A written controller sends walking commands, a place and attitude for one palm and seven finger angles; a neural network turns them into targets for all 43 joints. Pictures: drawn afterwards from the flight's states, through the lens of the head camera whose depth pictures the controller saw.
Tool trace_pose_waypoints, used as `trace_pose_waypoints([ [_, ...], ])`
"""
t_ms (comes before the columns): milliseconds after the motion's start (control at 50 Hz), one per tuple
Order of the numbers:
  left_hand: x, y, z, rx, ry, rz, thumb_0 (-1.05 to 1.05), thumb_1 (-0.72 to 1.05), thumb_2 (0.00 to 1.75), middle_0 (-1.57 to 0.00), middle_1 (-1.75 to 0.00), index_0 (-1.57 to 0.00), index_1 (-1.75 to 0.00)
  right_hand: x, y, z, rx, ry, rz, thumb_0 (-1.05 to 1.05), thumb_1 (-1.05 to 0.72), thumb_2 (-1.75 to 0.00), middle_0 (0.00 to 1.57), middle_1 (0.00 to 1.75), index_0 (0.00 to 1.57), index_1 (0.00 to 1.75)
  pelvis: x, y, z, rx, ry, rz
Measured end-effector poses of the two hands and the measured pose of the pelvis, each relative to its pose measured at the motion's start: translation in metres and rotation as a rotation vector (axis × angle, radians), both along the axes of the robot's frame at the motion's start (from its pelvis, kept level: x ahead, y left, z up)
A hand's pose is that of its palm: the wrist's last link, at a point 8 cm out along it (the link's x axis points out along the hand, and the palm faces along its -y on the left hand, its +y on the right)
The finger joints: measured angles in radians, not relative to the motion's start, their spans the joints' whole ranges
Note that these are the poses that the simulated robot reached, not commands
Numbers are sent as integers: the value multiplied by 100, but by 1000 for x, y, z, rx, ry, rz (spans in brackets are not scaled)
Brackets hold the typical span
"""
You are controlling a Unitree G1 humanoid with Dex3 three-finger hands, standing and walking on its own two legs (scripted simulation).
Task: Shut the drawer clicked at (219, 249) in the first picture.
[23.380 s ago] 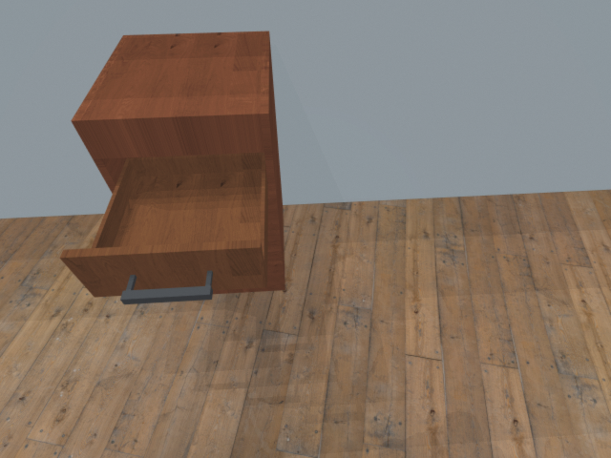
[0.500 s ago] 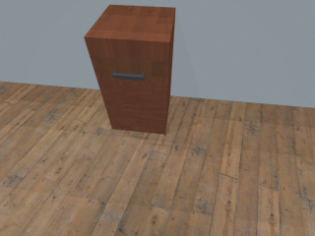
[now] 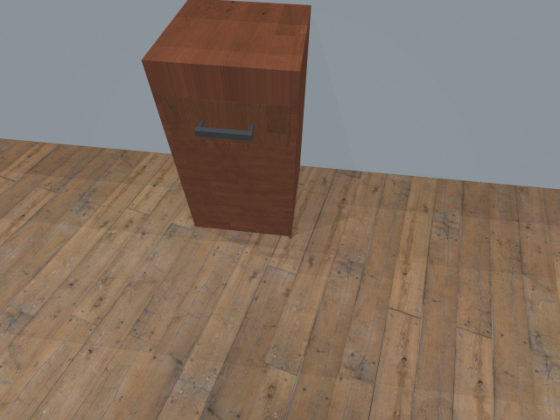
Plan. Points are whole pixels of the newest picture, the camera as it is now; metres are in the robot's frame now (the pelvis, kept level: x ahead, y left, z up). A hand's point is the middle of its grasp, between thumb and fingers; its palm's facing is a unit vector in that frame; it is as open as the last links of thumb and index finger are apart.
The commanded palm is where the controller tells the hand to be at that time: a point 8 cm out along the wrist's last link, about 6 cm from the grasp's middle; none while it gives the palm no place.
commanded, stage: look to check the result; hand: left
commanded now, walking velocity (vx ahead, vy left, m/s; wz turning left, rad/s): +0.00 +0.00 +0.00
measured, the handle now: (225, 129) +0.91 +0.22 -0.19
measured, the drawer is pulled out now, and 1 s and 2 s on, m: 0.00 0.00 0.00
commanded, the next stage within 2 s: stand and wait in 0.04 s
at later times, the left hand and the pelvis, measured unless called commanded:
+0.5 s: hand out of the picture +0.04 +0.18 -0.18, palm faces +0.01 -0.98 -0.20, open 7.4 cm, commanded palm none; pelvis +0.02 +0.00 +0.00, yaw +0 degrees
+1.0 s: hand out of the picture +0.03 +0.18 -0.18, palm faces +0.01 -0.98 -0.19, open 7.4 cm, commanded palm none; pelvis +0.02 +0.01 +0.00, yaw -1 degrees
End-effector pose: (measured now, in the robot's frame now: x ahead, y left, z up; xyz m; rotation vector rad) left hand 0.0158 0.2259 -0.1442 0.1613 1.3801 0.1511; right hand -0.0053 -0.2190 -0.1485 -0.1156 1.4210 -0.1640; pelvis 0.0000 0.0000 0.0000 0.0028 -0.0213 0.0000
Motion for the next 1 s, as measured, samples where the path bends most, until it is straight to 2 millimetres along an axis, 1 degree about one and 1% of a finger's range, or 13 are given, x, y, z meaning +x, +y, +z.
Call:
trace_pose_waypoints([
  [180, 7, 2, 1, 1, 0, 1, 1, 91, 90, -20, -29, -20, -30, 12, 2, 0, 3, -10, 3, 0, -91, -90, 20, 30, 20, 30, 8, 1, 0, 1, 4, -1],
  [380, 13, 3, 0, 0, -5, 0, 1, 91, 90, -20, -29, -20, -30, 18, 2, 1, -3, -11, 0, 0, -91, -90, 20, 30, 20, 30, 14, 2, 1, -1, 2, -3],
  [600, 15, 4, 0, -3, 0, -1, 1, 91, 90, -20, -29, -20, -30, 16, 4, 2, -6, -5, -6, 0, -91, -90, 20, 30, 20, 30, 18, 4, 1, 0, 2, -6],
  [1000, 13, 4, -1, -10, 13, 2, 1, 91, 90, -20, -29, -20, -30, 14, 8, 2, -5, 4, -16, 0, -91, -90, 20, 30, 20, 30, 20, 7, 1, 0, 1, -9],
])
